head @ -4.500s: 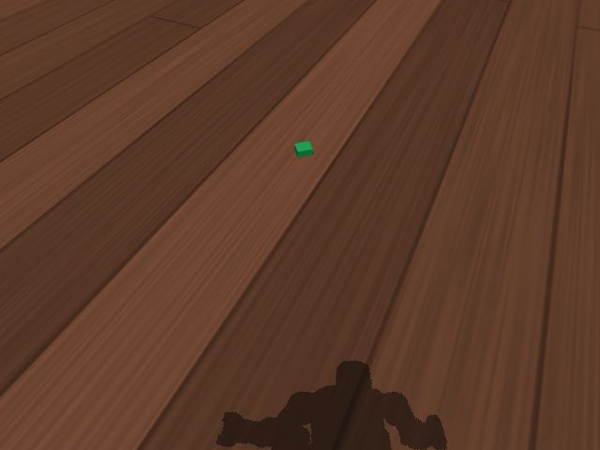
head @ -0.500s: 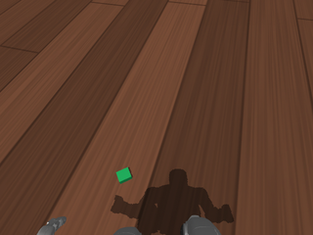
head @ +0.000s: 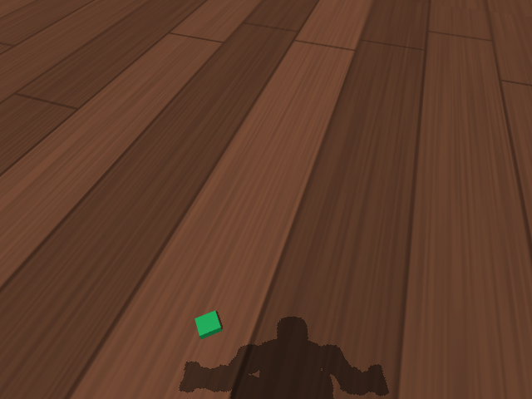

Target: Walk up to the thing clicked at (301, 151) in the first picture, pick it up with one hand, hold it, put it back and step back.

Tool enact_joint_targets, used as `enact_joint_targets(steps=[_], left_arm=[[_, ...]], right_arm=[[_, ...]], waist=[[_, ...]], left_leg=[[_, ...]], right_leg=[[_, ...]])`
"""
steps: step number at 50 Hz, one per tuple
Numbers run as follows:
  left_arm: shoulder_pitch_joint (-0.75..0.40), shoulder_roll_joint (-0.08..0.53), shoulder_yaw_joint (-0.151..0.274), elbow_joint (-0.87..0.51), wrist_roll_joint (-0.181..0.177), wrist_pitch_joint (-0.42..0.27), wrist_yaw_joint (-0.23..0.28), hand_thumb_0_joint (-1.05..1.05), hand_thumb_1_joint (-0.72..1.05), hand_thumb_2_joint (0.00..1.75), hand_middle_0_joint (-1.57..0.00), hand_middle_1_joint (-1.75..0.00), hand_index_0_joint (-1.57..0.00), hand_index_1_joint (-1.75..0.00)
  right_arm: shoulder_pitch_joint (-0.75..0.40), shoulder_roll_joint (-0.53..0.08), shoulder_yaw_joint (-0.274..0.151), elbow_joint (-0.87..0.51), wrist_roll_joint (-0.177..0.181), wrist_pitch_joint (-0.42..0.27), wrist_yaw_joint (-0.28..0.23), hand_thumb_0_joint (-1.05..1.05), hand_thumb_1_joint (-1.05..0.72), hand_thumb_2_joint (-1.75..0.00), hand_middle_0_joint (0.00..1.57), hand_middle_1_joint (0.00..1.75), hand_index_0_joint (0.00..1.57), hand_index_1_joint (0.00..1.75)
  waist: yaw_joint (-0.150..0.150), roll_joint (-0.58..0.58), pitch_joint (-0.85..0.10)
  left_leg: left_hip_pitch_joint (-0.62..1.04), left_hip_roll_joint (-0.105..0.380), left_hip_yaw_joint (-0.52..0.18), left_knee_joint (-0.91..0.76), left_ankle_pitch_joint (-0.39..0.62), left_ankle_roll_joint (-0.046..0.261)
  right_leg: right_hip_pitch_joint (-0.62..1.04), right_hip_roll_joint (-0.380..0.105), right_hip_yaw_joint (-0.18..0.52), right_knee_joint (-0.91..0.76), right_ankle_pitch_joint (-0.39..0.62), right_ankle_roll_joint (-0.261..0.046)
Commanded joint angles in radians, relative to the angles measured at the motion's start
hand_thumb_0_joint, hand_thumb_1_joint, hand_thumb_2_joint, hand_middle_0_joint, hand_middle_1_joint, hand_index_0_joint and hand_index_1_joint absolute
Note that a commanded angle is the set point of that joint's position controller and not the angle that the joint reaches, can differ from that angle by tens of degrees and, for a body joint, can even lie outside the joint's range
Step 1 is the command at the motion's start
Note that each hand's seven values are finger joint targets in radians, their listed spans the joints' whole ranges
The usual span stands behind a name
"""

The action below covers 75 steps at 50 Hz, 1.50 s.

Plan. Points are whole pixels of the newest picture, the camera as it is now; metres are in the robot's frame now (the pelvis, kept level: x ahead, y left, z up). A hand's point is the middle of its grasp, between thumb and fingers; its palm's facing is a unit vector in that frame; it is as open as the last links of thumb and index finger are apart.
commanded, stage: walk up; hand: left
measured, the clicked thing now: (208, 324) +0.47 +0.23 -0.76
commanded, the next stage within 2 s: none
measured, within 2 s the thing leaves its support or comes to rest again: neither
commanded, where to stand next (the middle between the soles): +0.07 -0.01 m, yaw +0 degrees
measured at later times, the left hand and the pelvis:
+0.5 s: hand out of the picture +0.09 +0.24 -0.15, palm faces +0.01 -0.94 -0.33, open 7.4 cm; pelvis +0.01 -0.01 +0.00, yaw +0 degrees
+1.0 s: hand out of the picture +0.10 +0.26 -0.16, palm faces +0.01 -0.93 -0.36, open 7.4 cm; pelvis -0.02 +0.00 -0.01, yaw +1 degrees
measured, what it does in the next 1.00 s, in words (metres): stands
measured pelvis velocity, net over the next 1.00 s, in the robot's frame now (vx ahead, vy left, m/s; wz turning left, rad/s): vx -0.02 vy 0.00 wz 0.02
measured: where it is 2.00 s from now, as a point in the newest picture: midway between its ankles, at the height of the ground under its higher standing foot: outside the picture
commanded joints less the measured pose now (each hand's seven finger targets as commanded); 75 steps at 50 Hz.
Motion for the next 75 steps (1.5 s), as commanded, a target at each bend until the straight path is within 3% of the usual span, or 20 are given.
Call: enact_joint_targets(steps=[1,41,42,44,48,50,51,53,55,56,57,58,59,60,61,62,65,69,73,75], left_arm=[[-0.054,0.189,0.038,-0.048,0.000,-0.028,0.012,0.00,0.90,0.90,-0.20,-0.30,-0.20,-0.30],[-0.056,0.185,0.061,-0.079,0.011,-0.029,0.019,0.00,0.90,0.90,-0.20,-0.30,-0.20,-0.30],[-0.065,0.244,0.086,-0.099,0.002,-0.007,0.023,0.00,0.90,0.90,-0.20,-0.30,-0.20,-0.30],[-0.032,0.239,0.089,-0.131,-0.004,0.005,0.026,0.00,0.90,0.90,-0.20,-0.30,-0.20,-0.30],[-0.054,0.260,0.102,-0.197,0.003,0.028,0.026,0.00,0.90,0.90,-0.20,-0.30,-0.20,-0.30],[-0.122,0.271,0.102,-0.244,0.022,0.037,0.028,0.00,0.90,0.90,-0.20,-0.30,-0.20,-0.30],[-0.141,0.273,0.104,-0.263,0.035,0.043,0.027,0.00,0.90,0.90,-0.20,-0.30,-0.20,-0.30],[-0.169,0.255,0.098,-0.285,0.047,0.043,0.031,0.00,0.90,0.90,-0.20,-0.30,-0.20,-0.30],[-0.184,0.237,0.089,-0.294,0.042,0.051,0.026,0.00,0.90,0.90,-0.20,-0.30,-0.20,-0.30],[-0.138,0.199,0.081,-0.298,0.033,0.062,0.022,0.00,0.90,0.90,-0.20,-0.30,-0.20,-0.30],[-0.087,0.155,0.077,-0.308,0.027,0.068,0.018,0.00,0.90,0.90,-0.20,-0.30,-0.20,-0.30],[-0.092,0.215,0.103,-0.305,0.039,0.076,0.027,0.00,0.90,0.90,-0.20,-0.30,-0.20,-0.30],[-0.109,0.242,0.111,-0.295,0.041,0.078,0.028,0.00,0.90,0.90,-0.20,-0.30,-0.20,-0.30],[-0.064,0.245,0.117,-0.278,0.033,0.078,0.025,0.00,0.90,0.90,-0.20,-0.30,-0.20,-0.30],[0.001,0.249,0.116,-0.264,0.023,0.075,0.021,0.00,0.90,0.90,-0.20,-0.30,-0.20,-0.30],[0.018,0.253,0.120,-0.262,0.024,0.070,0.016,0.00,0.90,0.90,-0.20,-0.30,-0.20,-0.30],[-0.035,0.229,0.110,-0.291,0.039,0.036,-0.010,0.00,0.90,0.90,-0.20,-0.30,-0.20,-0.30],[-0.070,0.255,0.110,-0.321,0.045,-0.002,-0.025,0.00,0.90,0.90,-0.20,-0.30,-0.20,-0.30],[0.080,0.233,0.115,-0.284,0.036,-0.032,-0.037,0.00,0.90,0.90,-0.20,-0.30,-0.20,-0.30],[0.268,0.211,0.122,-0.226,0.031,-0.049,-0.020,0.00,0.90,0.90,-0.20,-0.30,-0.20,-0.30]], right_arm=[[-0.058,-0.213,-0.047,-0.046,0.002,-0.021,-0.009,0.00,-0.90,-0.90,0.20,0.30,0.20,0.30],[-0.024,-0.187,-0.047,-0.055,-0.005,-0.013,-0.011,0.00,-0.90,-0.90,0.20,0.30,0.20,0.30],[-0.043,-0.245,-0.065,-0.065,0.002,0.005,-0.018,0.00,-0.90,-0.90,0.20,0.30,0.20,0.30],[-0.022,-0.227,-0.069,-0.096,0.017,0.015,-0.022,0.00,-0.90,-0.90,0.20,0.30,0.20,0.30],[0.019,-0.205,-0.083,-0.136,0.018,0.038,-0.024,0.00,-0.90,-0.90,0.20,0.30,0.20,0.30],[0.071,-0.190,-0.093,-0.146,0.009,0.062,-0.021,0.00,-0.90,-0.90,0.20,0.30,0.20,0.30],[0.114,-0.187,-0.096,-0.150,0.005,0.069,-0.018,0.00,-0.90,-0.90,0.20,0.30,0.20,0.30],[0.155,-0.186,-0.109,-0.155,0.007,0.068,-0.009,0.00,-0.90,-0.90,0.20,0.30,0.20,0.30],[0.214,-0.187,-0.114,-0.138,-0.006,0.042,-0.009,0.00,-0.90,-0.90,0.20,0.30,0.20,0.30],[0.187,-0.220,-0.124,-0.143,-0.027,0.030,-0.012,0.00,-0.90,-0.90,0.20,0.30,0.20,0.30],[0.126,-0.328,-0.148,-0.180,-0.058,0.015,-0.018,0.00,-0.90,-0.90,0.20,0.30,0.20,0.30],[0.058,-0.396,-0.158,-0.224,-0.047,0.007,-0.025,0.00,-0.90,-0.90,0.20,0.30,0.20,0.30],[0.017,-0.389,-0.155,-0.239,-0.043,-0.001,-0.031,0.00,-0.90,-0.90,0.20,0.30,0.20,0.30],[-0.026,-0.349,-0.146,-0.241,-0.042,-0.010,-0.041,0.00,-0.90,-0.90,0.20,0.30,0.20,0.30],[-0.047,-0.320,-0.140,-0.248,-0.042,-0.017,-0.045,0.00,-0.90,-0.90,0.20,0.30,0.20,0.30],[-0.013,-0.299,-0.141,-0.255,-0.040,-0.024,-0.047,0.00,-0.90,-0.90,0.20,0.30,0.20,0.30],[0.123,-0.280,-0.147,-0.242,-0.045,-0.042,-0.030,0.00,-0.90,-0.90,0.20,0.30,0.20,0.30],[0.235,-0.333,-0.169,-0.263,-0.046,-0.040,-0.003,0.00,-0.90,-0.90,0.20,0.30,0.20,0.30],[0.171,-0.327,-0.160,-0.316,-0.041,-0.025,0.019,0.00,-0.90,-0.90,0.20,0.30,0.20,0.30],[0.101,-0.278,-0.141,-0.345,-0.033,-0.010,0.024,0.00,-0.90,-0.90,0.20,0.30,0.20,0.30]], waist=[[0.001,0.025,-0.091],[-0.003,0.007,-0.096],[-0.001,-0.009,0.021],[-0.004,-0.007,-0.080],[-0.013,-0.094,-0.198],[-0.026,-0.196,-0.161],[-0.034,-0.209,-0.135],[-0.054,-0.195,-0.127],[-0.078,-0.141,-0.141],[-0.053,0.019,-0.109],[-0.024,0.272,-0.062],[-0.033,0.185,-0.053],[-0.029,0.123,-0.020],[0.011,0.093,-0.008],[0.041,0.076,-0.036],[0.034,0.099,-0.057],[-0.054,0.151,-0.070],[-0.113,0.183,0.019],[-0.046,0.226,0.023],[0.058,0.149,-0.040]], left_leg=[[-0.062,0.129,-0.092,-0.106,0.120,0.044],[-0.060,0.117,-0.086,-0.126,0.143,0.030],[-0.130,0.112,-0.094,-0.033,0.354,0.034],[-0.090,0.106,-0.070,0.051,0.451,0.035],[-0.081,0.018,-0.015,0.281,0.216,0.036],[-0.108,-0.046,-0.009,0.516,-0.275,0.042],[-0.101,-0.026,-0.055,0.569,-0.356,0.051],[-0.105,0.000,-0.087,0.515,-0.310,0.058],[-0.103,0.003,-0.028,0.184,-0.110,0.039],[-0.095,0.061,-0.173,0.006,-0.126,0.050],[-0.087,0.279,-0.527,-0.119,-0.048,0.110],[-0.259,0.395,-0.602,-0.123,0.008,0.244],[-0.339,0.391,-0.586,-0.120,0.060,0.262],[-0.285,0.346,-0.471,-0.066,0.121,0.249],[-0.176,0.273,-0.354,-0.017,0.172,0.209],[-0.106,0.242,-0.297,0.006,0.176,0.186],[0.072,0.225,-0.295,-0.032,-0.053,0.181],[0.116,0.289,-0.358,-0.109,-0.262,0.244],[-0.055,0.246,-0.251,-0.078,-0.235,0.232],[-0.164,0.156,-0.109,0.144,-0.025,0.164]], right_leg=[[0.118,-0.097,0.104,-0.057,0.072,-0.025],[0.167,-0.097,0.115,-0.082,0.091,-0.021],[0.082,-0.101,0.102,0.004,0.330,-0.029],[0.114,-0.112,0.086,0.055,0.445,-0.058],[0.062,-0.215,0.167,0.040,0.407,-0.156],[-0.068,-0.324,0.261,-0.017,0.297,-0.242],[-0.157,-0.346,0.278,-0.016,0.221,-0.260],[-0.187,-0.293,0.223,0.046,0.127,-0.233],[-0.129,-0.203,0.163,0.172,-0.021,-0.153],[-0.196,-0.109,0.125,0.308,-0.193,-0.109],[-0.360,0.071,0.084,0.530,-0.433,-0.037],[-0.276,0.056,0.234,0.650,-0.470,-0.017],[-0.226,0.067,0.282,0.735,-0.455,-0.015],[-0.243,0.079,0.303,0.794,-0.387,-0.014],[-0.290,0.091,0.293,0.796,-0.330,-0.014],[-0.298,0.081,0.257,0.760,-0.296,-0.013],[-0.310,0.047,0.186,0.512,-0.319,0.009],[-0.356,0.037,0.119,0.387,-0.423,-0.006],[-0.112,0.030,0.026,0.219,-0.376,-0.034],[0.179,0.066,-0.042,-0.036,-0.172,-0.038]])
